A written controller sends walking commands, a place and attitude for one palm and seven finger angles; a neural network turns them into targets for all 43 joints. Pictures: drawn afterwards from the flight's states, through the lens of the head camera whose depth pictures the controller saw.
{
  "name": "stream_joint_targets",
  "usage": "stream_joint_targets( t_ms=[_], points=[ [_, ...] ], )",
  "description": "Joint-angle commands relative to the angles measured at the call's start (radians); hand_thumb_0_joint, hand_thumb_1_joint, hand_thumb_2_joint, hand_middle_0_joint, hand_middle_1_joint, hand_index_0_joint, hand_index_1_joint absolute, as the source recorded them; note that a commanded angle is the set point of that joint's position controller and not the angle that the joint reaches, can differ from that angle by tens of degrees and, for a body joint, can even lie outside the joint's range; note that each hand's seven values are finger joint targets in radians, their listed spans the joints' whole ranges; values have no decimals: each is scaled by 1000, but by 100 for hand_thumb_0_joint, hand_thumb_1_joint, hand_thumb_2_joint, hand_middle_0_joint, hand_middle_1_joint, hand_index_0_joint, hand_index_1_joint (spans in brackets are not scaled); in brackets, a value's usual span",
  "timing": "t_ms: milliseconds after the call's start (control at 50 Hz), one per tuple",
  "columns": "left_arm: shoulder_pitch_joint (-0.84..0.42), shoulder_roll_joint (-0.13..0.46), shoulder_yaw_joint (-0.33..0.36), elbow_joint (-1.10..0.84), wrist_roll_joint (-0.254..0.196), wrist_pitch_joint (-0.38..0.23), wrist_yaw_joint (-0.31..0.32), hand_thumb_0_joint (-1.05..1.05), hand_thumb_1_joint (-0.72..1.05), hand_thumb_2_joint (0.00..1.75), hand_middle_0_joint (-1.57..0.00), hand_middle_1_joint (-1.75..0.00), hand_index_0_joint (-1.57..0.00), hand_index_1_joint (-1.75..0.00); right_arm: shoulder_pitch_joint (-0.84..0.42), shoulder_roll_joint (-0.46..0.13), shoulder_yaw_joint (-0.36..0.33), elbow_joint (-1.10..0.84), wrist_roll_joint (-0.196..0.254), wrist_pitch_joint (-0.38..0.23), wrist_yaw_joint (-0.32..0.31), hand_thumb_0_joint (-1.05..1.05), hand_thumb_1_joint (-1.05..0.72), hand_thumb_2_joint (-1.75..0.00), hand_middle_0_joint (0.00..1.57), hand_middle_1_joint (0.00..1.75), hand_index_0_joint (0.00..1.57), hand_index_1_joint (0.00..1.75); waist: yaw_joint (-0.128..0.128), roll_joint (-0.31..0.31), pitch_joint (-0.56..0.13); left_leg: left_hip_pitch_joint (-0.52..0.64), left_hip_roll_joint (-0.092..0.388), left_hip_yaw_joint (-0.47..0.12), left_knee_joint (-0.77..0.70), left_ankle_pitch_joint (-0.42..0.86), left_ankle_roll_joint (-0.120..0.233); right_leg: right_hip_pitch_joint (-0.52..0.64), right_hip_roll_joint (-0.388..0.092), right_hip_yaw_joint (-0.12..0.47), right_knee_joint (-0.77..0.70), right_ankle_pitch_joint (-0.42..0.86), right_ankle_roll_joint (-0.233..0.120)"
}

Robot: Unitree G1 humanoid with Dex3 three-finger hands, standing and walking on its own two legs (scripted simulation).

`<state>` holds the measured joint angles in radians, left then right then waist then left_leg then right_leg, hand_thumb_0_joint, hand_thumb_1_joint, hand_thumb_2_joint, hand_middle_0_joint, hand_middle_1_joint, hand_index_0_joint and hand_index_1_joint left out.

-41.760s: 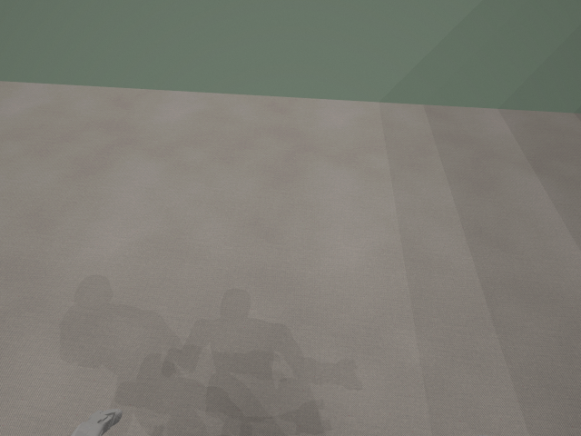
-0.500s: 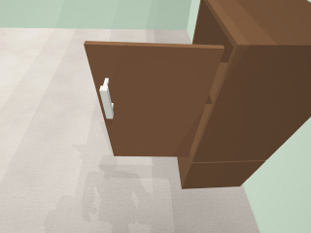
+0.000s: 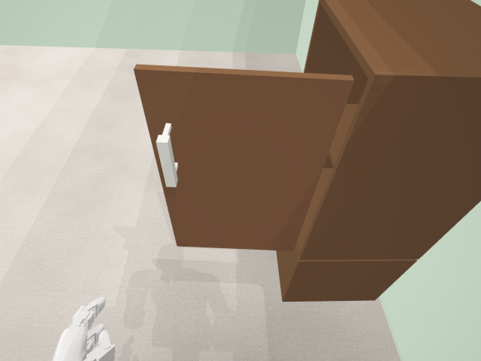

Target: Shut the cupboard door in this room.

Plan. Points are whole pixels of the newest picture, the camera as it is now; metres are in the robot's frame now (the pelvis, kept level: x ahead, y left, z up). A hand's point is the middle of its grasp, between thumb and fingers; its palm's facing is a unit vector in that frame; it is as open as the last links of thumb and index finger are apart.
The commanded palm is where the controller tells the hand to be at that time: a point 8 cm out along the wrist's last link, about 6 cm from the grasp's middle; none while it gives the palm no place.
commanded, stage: raise the hand and make a fist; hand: left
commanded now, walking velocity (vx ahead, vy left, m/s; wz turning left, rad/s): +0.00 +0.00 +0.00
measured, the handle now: (169, 155) +0.47 +0.18 +0.06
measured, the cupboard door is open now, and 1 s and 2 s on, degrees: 87 87 87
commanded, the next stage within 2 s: bring the fist close to the handle in 1.80 s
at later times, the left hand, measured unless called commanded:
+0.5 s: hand (132, 332) +0.16 +0.17 +0.00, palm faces +0.05 -1.00 -0.09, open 5.2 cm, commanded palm +0.13 +0.23 -0.01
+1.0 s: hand (128, 304) +0.19 +0.18 +0.02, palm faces +0.00 -1.00 -0.05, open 3.2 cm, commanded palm +0.16 +0.24 +0.03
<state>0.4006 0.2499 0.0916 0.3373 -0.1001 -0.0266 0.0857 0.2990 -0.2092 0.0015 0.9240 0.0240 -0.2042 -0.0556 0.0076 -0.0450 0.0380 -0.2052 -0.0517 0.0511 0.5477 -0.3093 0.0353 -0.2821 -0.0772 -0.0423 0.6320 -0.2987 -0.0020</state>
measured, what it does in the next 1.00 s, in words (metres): lowers itself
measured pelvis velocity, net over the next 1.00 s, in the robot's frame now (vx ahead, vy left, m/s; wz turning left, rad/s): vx -0.01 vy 0.00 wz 0.02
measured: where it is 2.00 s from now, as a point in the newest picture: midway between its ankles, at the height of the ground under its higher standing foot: outside the picture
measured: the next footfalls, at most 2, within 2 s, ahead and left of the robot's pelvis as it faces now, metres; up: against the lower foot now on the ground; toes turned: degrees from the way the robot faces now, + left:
none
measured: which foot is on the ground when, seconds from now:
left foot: down 0.00-1.00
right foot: down 0.00-1.00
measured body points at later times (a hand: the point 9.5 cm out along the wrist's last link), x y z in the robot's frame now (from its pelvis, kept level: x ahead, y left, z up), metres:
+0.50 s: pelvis -0.03 -0.04 -0.09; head +0.03 -0.04 +0.36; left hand +0.15 +0.23 +0.01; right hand +0.21 -0.26 -0.15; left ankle -0.01 +0.09 -0.73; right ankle +0.02 -0.13 -0.73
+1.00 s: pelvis -0.01 +0.00 -0.05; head +0.03 +0.00 +0.40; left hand +0.19 +0.24 +0.03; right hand +0.17 -0.24 -0.11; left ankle -0.01 +0.09 -0.73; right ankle +0.02 -0.13 -0.73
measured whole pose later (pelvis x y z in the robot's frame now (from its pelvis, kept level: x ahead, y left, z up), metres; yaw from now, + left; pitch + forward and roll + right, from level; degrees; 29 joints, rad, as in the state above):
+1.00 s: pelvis -0.01 +0.00 -0.05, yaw +1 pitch +9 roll -2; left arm 0.44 0.25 0.15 -0.13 -0.28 -0.31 -0.25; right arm 0.26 -0.24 0.01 0.53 0.03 -0.26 -0.08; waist 0.01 0.03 -0.10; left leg -0.68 0.01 0.00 1.02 -0.50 0.03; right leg -0.68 -0.03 -0.08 0.95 -0.43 0.00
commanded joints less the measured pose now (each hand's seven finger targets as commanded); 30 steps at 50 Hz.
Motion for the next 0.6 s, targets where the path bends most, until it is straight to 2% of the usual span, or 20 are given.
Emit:
stream_joint_targets(
  t_ms=[0,20,40,60,80,100,120,160,180,220,240,280,300,320,380,440,500,520,560,580],
  points=[
    [-31,-24,10,-303,-63,-192,-38,0,90,90,-31,-42,-31,-42,-117,-161,-56,-288,-4,-154,21,0,-90,-90,20,30,20,30,-38,102,69,-238,58,-148,-39,42,-82,-168,61,-71,-48,8,-26],
    [122,-6,78,-181,-81,-242,-78,0,90,90,-33,-44,-33,-44,-114,-159,-73,-312,-2,-151,28,0,-90,-90,20,30,20,30,-10,-32,97,-301,38,-130,7,26,-72,-184,66,-71,-68,-33,-31],
    [207,-53,75,-97,-103,-313,-134,0,90,90,-35,-46,-35,-46,-115,-152,-75,-331,-3,-148,36,0,-90,-90,20,30,20,30,-2,-206,99,-366,35,-119,74,29,-64,-249,75,-80,-20,-65,-28],
    [289,-71,97,-52,-130,-393,-199,0,90,90,-36,-48,-36,-48,-125,-146,-88,-350,-9,-145,41,0,-90,-90,20,30,20,30,20,-329,77,-442,28,-96,140,-14,-64,-302,74,-73,27,-131,-24],
    [287,-62,109,-54,-155,-479,-268,0,90,90,-38,-50,-38,-50,-136,-149,-95,-376,-13,-146,46,0,-90,-90,20,30,20,30,25,-377,48,-500,19,-77,198,-46,-63,-336,69,-51,66,-163,-23],
    [288,-32,139,-61,-180,-553,-338,0,90,90,-40,-52,-40,-52,-149,-156,-104,-406,-12,-150,50,0,-90,-90,20,30,20,30,39,-375,-5,-542,11,-61,245,-71,-63,-339,61,-21,101,-186,-25],
    [276,27,193,-25,-198,-601,-410,0,90,90,-42,-54,-42,-54,-152,-162,-108,-429,-3,-150,58,0,-90,-90,20,30,20,30,50,-277,-37,-564,5,-53,288,-64,-70,-327,47,22,140,-157,-36],
    [239,120,278,-135,-217,-633,-478,0,90,90,-46,-58,-46,-58,-185,-172,-105,-499,-2,-151,57,0,-90,-90,20,30,20,30,84,-36,-188,-580,-10,-25,341,-55,-54,-304,37,57,206,-135,-39],
    [206,143,298,-219,-227,-626,-484,0,90,90,-47,-60,-47,-60,-197,-164,-100,-525,1,-150,53,0,-90,-90,20,30,20,30,95,71,-267,-565,-11,-15,360,-41,-45,-299,38,67,233,-129,-39],
    [74,196,332,-406,-254,-616,-462,0,90,90,-51,-64,-51,-64,-190,-153,-90,-550,-4,-154,41,0,-90,-90,20,30,20,30,85,202,-370,-560,1,-27,399,-42,-38,-330,47,89,269,-158,-34],
    [8,195,314,-512,-260,-621,-451,0,90,90,-53,-66,-53,-66,-180,-146,-84,-562,-5,-159,37,0,-90,-90,20,30,20,30,66,233,-427,-554,7,-34,428,-43,-28,-335,42,120,259,-184,-29],
    [-70,165,272,-684,-267,-660,-423,0,90,90,-57,-70,-57,-70,-154,-135,-77,-543,-7,-172,23,0,-90,-90,20,30,20,30,19,246,-456,-515,22,-58,471,-14,-16,-370,53,125,265,-140,-27],
    [-77,150,245,-725,-266,-671,-413,0,90,90,-58,-72,-58,-72,-139,-135,-76,-527,-7,-176,14,0,-90,-90,20,30,20,30,0,222,-454,-512,28,-65,488,-10,-13,-386,58,125,268,-126,-25],
    [-156,143,202,-774,-266,-682,-418,0,90,90,-60,-74,-60,-74,-134,-147,-69,-516,-11,-178,2,0,-90,-90,20,30,20,30,-41,154,-441,-537,35,-77,519,-13,-5,-402,63,134,277,-118,-20],
    [-126,107,133,-667,-259,-650,-469,0,90,90,-66,-80,-66,-80,-118,-163,-70,-476,0,-179,-23,0,-90,-90,20,30,20,30,-81,92,-335,-598,50,-88,547,-55,0,-447,65,136,254,-150,-11],
    [-69,117,135,-481,-266,-493,-536,0,90,90,-71,-86,-71,-86,-105,-171,-65,-485,26,-152,-42,0,-90,-90,20,30,20,30,-72,4,-264,-650,46,-85,525,-82,0,-406,56,152,192,-202,4],
    [58,170,231,-457,-281,-300,-545,0,90,90,-77,-92,-77,-92,-122,-162,-69,-548,40,-111,-47,0,-90,-90,20,30,20,30,6,-35,-347,-622,31,-71,460,-32,-2,-255,28,163,147,-145,23],
    [95,204,292,-457,-286,-256,-528,0,90,90,-79,-94,-79,-94,-142,-150,-68,-562,40,-97,-45,0,-90,-90,20,30,20,30,44,-20,-381,-604,27,-75,444,7,-6,-189,26,161,159,-86,22],
    [131,200,351,-569,-299,-234,-467,0,90,90,-82,-98,-82,-98,-146,-114,-67,-589,31,-77,-39,0,-90,-90,20,30,20,30,69,-43,-443,-569,27,-75,417,68,-17,-116,13,147,176,71,38],
    [134,180,354,-610,-298,-244,-428,0,90,90,-84,-100,-84,-100,-146,-102,-64,-592,27,-73,-36,0,-90,-90,20,30,20,30,75,-36,-437,-554,28,-75,400,92,-20,-112,19,129,187,130,36]
  ],
)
